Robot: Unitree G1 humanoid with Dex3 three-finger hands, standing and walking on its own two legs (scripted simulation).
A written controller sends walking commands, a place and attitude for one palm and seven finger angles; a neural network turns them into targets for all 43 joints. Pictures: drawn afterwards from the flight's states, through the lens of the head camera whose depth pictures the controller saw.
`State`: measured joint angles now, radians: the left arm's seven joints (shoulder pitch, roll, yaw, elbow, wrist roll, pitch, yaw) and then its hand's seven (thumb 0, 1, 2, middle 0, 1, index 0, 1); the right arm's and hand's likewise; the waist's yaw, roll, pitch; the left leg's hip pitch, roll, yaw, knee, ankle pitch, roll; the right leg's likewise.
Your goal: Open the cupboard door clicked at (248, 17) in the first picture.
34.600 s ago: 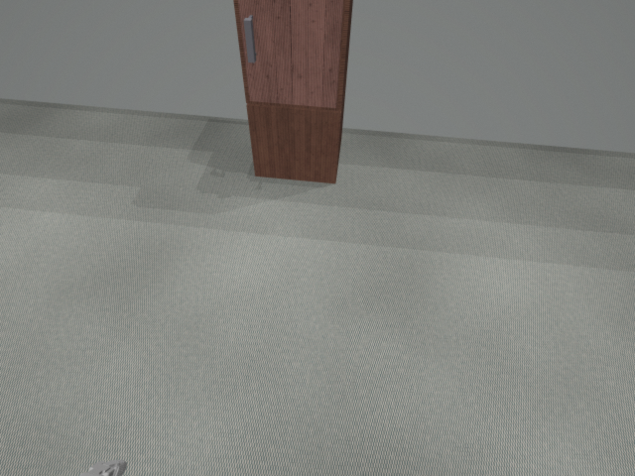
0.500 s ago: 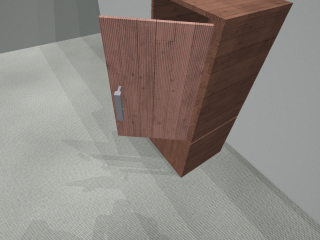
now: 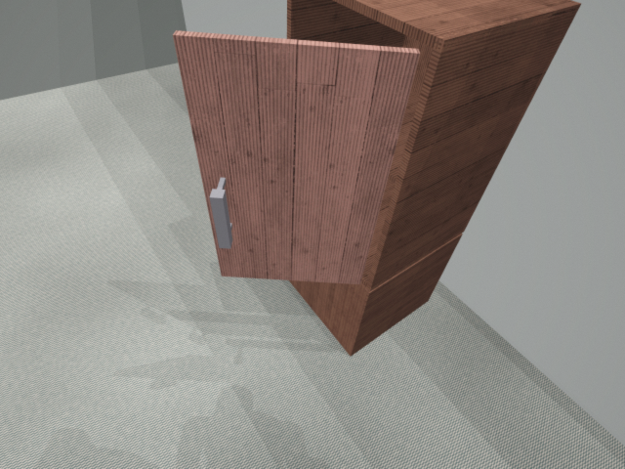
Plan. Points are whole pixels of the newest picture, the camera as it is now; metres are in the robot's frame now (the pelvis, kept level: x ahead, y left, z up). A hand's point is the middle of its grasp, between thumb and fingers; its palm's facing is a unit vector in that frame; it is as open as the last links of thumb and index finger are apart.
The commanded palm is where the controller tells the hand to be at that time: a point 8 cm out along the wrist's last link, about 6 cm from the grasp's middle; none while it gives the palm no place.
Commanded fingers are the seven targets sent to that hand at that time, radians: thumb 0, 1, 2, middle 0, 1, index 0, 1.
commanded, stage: shuffle to correct the standing spot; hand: left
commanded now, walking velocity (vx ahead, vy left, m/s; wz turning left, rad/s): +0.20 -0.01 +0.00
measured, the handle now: (224, 213) +0.59 +0.22 -0.08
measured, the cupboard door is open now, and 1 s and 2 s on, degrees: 52 52 52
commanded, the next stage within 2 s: come to a stop and stand still in 0.06 s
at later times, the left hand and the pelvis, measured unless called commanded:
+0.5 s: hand out of the picture +0.07 +0.20 -0.18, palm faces +0.01 -0.98 -0.17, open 7.4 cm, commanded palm none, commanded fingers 0.00 0.90 0.90 -0.20 -0.30 -0.20 -0.30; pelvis +0.07 +0.02 +0.00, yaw -2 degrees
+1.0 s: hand out of the picture +0.06 +0.17 -0.17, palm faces +0.03 -0.99 -0.16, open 7.3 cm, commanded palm none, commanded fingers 0.00 0.90 0.90 -0.20 -0.30 -0.20 -0.30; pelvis +0.05 +0.00 +0.01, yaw -1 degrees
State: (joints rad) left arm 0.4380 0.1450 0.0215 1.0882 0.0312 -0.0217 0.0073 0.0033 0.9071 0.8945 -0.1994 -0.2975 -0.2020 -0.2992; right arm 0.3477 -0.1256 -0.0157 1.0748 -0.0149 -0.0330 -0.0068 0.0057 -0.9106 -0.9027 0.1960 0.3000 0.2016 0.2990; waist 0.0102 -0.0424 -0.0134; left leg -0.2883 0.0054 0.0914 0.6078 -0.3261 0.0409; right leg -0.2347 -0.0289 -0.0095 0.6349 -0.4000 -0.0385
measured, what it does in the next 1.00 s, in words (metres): steps on the spot: left foot, then right foot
